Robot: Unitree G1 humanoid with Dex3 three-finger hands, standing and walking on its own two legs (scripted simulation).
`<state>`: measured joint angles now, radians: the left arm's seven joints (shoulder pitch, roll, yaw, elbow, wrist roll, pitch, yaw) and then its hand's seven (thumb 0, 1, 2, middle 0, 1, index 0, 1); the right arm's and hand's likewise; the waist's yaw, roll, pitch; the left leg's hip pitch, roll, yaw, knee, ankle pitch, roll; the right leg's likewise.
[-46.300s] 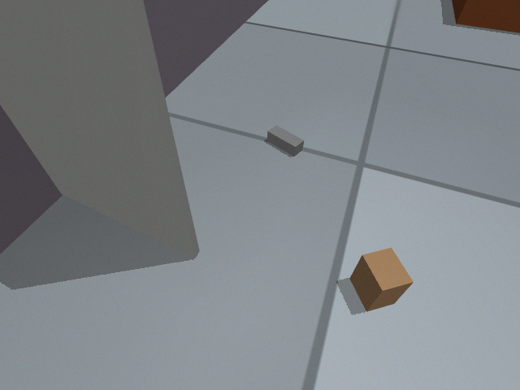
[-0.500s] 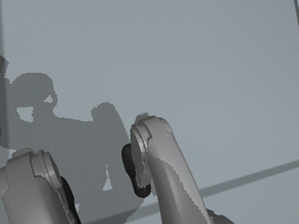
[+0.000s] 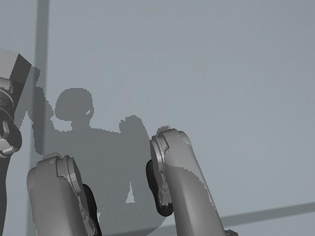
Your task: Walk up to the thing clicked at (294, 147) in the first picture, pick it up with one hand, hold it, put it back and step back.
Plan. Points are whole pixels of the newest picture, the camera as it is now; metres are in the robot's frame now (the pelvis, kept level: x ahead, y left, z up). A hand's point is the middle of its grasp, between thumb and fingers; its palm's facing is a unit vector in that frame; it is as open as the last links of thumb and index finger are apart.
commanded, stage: lift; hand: left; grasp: from above
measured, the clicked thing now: out of the picture +0.49 +0.30 -0.18
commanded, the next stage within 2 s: hold in 1.40 s
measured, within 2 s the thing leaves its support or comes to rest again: neither
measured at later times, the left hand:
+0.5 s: hand out of the picture +0.41 +0.28 +0.03, palm faces -0.10 -0.40 -0.91, open 11.0 cm
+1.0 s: hand out of the picture +0.38 +0.25 +0.22, palm faces -0.17 -0.41 -0.90, open 11.0 cm
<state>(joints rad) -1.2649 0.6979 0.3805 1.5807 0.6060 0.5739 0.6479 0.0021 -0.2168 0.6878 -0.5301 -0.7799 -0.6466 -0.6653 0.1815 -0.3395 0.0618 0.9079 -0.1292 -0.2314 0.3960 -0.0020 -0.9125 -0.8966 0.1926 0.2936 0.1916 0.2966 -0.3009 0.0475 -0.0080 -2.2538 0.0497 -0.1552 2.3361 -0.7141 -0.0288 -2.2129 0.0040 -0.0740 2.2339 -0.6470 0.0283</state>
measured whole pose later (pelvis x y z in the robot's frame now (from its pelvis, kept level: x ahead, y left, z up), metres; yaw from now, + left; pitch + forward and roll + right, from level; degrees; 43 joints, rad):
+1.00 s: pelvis +0.05 -0.02 +0.29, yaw +6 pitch +22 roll -1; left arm -0.80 0.23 0.05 1.26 0.48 0.83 0.55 -0.01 -0.21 0.69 -0.53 -0.77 -0.62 -0.70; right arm 0.19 -0.28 -0.01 0.90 0.03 -0.19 0.08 0.00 -0.90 -0.90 0.20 0.30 0.19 0.30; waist -0.11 0.05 -0.21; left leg -1.13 0.08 -0.04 1.29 -0.54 -0.06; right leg -1.14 0.00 -0.04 1.28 -0.53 -0.02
